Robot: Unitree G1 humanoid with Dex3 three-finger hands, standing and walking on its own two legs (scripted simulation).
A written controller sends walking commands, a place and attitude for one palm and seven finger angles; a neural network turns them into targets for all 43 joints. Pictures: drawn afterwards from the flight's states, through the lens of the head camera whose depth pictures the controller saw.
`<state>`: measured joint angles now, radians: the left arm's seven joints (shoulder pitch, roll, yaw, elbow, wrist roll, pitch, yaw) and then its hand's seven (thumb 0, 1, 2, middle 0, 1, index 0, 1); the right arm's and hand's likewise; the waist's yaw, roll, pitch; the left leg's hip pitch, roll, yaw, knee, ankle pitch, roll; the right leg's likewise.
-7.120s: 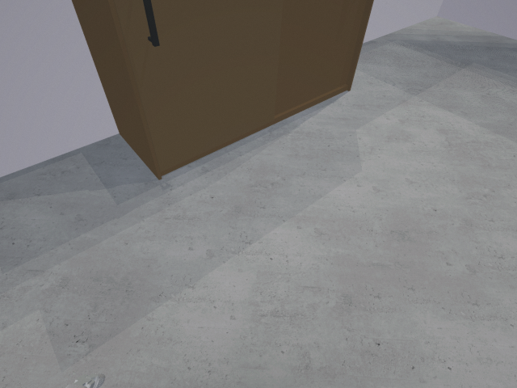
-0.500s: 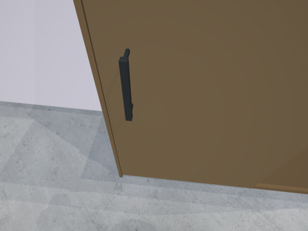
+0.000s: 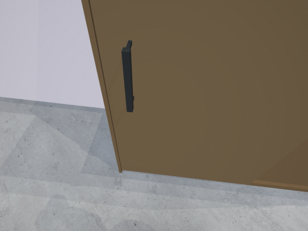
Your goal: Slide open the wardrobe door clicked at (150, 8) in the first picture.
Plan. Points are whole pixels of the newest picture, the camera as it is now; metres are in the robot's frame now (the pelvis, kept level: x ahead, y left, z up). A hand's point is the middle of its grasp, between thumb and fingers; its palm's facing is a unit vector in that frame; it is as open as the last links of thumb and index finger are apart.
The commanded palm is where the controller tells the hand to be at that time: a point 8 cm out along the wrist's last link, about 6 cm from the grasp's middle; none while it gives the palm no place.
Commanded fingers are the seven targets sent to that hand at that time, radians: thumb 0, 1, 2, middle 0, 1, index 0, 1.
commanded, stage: come to a stop and stand still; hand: left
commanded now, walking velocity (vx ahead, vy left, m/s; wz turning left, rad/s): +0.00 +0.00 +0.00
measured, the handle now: (129, 79) +0.53 +0.12 +0.08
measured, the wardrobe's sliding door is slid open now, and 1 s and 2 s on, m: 0.00 0.00 0.00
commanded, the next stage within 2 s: look again from close up in 0.80 s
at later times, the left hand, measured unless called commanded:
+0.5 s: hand out of the picture -0.05 +0.15 -0.17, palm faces +0.01 -0.99 -0.17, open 7.4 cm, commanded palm none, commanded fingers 0.00 0.90 0.90 -0.20 -0.30 -0.20 -0.30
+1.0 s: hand out of the picture -0.01 +0.18 -0.17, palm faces +0.01 -0.98 -0.21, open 7.4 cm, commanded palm none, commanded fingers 0.00 0.90 0.90 -0.20 -0.30 -0.20 -0.30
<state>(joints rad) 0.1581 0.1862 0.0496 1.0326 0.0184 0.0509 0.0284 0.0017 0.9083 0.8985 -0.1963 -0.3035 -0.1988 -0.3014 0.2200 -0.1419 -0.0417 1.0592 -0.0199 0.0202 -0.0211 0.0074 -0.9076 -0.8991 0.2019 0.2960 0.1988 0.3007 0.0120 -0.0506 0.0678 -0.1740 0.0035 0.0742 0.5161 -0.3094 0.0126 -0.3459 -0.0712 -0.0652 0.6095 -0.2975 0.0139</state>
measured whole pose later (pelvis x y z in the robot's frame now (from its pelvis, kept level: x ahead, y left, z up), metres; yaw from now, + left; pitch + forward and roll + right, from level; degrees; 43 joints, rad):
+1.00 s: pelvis -0.02 +0.01 +0.00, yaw +0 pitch -1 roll +0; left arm 0.30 0.14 -0.01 1.09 0.02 -0.02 0.03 0.00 0.91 0.90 -0.20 -0.30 -0.20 -0.30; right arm 0.33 -0.15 0.01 1.07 -0.03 -0.02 -0.02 0.02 -0.93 -0.90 0.20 0.30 0.20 0.30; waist -0.01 0.04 -0.01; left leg -0.24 0.01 0.08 0.54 -0.28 0.03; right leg -0.24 -0.05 -0.04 0.54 -0.28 0.02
